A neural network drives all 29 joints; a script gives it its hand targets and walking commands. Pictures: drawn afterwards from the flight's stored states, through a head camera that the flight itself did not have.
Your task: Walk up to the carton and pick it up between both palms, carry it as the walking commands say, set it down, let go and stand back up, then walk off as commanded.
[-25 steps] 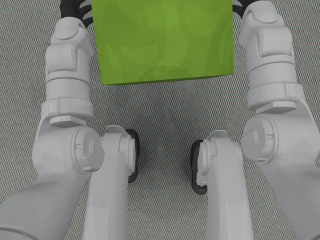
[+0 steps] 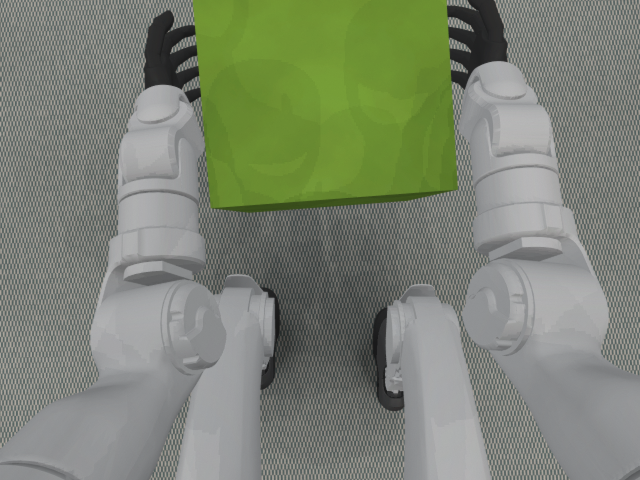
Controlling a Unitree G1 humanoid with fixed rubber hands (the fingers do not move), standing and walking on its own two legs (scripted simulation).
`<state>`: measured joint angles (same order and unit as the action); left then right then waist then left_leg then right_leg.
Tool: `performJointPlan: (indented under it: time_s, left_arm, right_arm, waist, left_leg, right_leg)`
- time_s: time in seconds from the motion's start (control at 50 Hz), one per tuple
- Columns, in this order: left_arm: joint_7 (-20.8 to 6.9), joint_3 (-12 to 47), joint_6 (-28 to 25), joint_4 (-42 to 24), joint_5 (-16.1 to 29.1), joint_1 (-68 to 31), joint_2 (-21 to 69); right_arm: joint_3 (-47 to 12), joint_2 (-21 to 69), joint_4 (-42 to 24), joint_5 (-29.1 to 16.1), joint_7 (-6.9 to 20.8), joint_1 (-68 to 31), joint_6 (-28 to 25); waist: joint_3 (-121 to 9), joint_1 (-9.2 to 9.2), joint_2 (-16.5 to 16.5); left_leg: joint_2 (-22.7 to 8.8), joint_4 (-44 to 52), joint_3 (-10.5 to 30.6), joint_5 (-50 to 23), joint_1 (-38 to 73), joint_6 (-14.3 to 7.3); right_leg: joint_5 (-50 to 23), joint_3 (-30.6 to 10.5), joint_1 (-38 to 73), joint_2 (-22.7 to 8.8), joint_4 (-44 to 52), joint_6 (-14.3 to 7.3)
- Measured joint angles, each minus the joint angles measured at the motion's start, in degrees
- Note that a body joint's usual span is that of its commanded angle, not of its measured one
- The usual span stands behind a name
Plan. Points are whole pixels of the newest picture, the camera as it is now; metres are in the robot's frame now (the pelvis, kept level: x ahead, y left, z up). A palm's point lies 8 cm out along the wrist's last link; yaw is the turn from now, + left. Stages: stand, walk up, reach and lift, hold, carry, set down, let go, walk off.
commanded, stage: reach and lift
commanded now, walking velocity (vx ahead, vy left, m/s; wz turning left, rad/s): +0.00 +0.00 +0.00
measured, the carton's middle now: (322, 96) +0.54 +0.03 -0.16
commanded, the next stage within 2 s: none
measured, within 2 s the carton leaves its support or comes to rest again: neither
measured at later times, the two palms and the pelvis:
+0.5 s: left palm (134, 83) +0.48 +0.19 +0.01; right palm (517, 57) +0.52 -0.14 +0.01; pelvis +0.01 +0.00 +0.06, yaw +0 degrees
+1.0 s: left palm (74, 67) +0.46 +0.19 +0.08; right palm (579, 28) +0.50 -0.14 +0.09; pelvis +0.03 +0.00 +0.12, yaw +0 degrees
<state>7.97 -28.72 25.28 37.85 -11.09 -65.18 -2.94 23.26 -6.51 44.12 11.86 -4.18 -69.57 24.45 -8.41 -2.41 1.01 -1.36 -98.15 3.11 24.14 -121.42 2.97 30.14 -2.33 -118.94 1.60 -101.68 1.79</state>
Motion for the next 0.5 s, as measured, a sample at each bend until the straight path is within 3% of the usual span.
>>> performJointPlan:
  time_s: [0.5]
  left_arm:
    - [-0.3,-0.66,0.73,-2.43,-2.23,7.55,3.31]
  right_arm:
    - [1.25,3.25,-2.25,2.43,1.52,7.83,0.52]
  waist:
    - [-4.1,-0.16,-0.12]
  left_leg:
    - [-0.25,10.56,-0.32,-1.27,11.57,-0.25]
  right_leg:
    - [-1.76,0.07,11.5,-0.15,10.98,-0.21]
